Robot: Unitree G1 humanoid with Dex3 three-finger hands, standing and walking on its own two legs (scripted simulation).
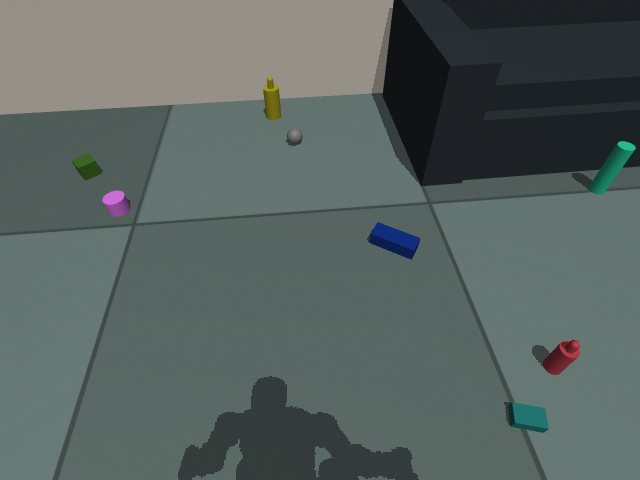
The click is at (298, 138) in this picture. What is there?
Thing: free ball
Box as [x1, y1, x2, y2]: [287, 128, 302, 143]
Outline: 292,128 288,131 287,138 290,142 297,143 300,141 302,135 298,129
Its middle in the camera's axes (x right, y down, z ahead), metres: -0.13 -0.56 +2.13
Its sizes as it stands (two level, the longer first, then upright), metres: 0.086 0.086 0.086
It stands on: the floor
